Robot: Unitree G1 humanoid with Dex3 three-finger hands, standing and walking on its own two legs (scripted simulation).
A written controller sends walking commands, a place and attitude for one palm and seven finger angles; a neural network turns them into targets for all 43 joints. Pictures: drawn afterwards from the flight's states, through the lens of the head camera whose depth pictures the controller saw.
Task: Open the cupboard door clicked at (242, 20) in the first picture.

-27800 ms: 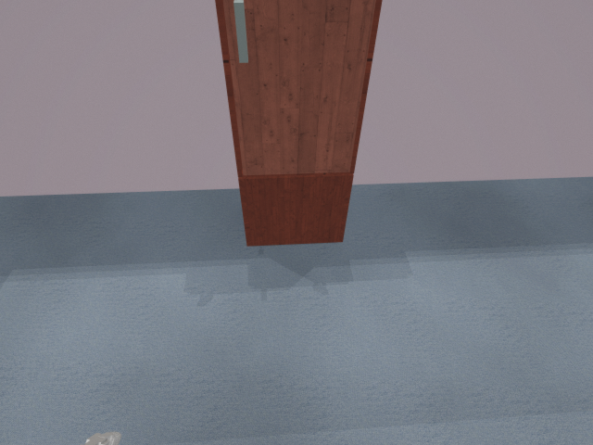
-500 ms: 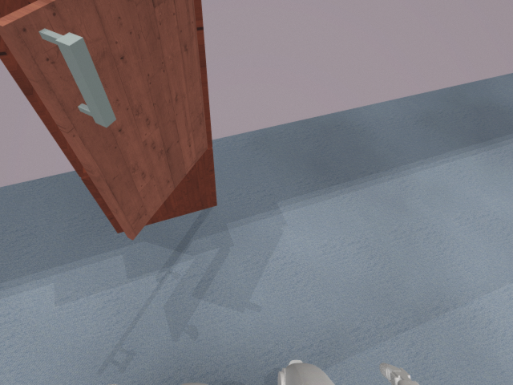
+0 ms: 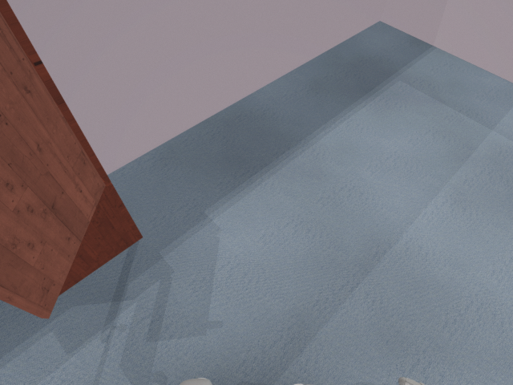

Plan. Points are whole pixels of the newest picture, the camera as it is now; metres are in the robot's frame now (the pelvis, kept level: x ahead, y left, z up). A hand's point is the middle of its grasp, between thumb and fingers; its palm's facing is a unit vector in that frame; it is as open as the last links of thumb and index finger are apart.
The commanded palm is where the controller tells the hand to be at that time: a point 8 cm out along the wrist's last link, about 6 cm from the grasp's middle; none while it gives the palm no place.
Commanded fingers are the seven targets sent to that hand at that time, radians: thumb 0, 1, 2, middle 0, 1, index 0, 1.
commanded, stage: walk to a spot facing it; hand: left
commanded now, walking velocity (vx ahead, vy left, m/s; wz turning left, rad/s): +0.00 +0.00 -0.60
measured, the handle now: out of the picture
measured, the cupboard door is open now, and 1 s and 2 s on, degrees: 43 43 43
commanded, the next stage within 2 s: turn to face it in 1.68 s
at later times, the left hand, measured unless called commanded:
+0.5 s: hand (181, 356) +0.18 +0.14 -0.14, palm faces -0.27 -0.93 -0.27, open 7.4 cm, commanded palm none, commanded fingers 0.00 0.90 0.90 -0.20 -0.30 -0.20 -0.30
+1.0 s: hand (258, 227) +0.44 +0.01 -0.15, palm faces -0.58 -0.79 -0.18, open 7.4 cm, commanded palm none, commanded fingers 0.00 0.90 0.90 -0.20 -0.30 -0.20 -0.30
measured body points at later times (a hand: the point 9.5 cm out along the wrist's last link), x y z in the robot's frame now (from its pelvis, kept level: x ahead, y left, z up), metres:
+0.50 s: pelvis +0.05 -0.04 +0.01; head +0.10 -0.08 +0.46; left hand +0.19 +0.19 -0.12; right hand +0.03 -0.31 -0.14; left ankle +0.08 +0.11 -0.65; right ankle +0.00 -0.12 -0.73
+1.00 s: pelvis +0.23 -0.09 +0.01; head +0.28 -0.11 +0.46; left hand +0.47 +0.05 -0.13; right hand +0.07 -0.27 -0.13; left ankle +0.22 +0.07 -0.73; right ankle +0.22 -0.24 -0.68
